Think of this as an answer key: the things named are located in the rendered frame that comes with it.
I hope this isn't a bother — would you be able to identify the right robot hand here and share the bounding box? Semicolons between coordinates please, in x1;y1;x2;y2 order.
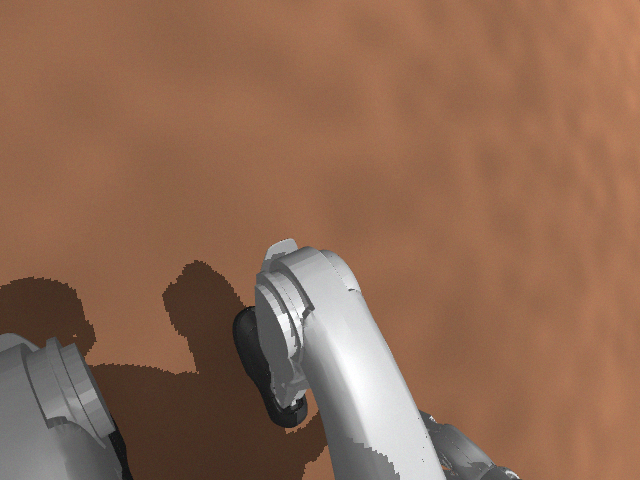
418;409;497;480

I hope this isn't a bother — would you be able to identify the right robot foot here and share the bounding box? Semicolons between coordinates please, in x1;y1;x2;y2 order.
232;306;308;428

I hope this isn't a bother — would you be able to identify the left robot foot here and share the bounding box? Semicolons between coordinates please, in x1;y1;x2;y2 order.
108;412;134;480

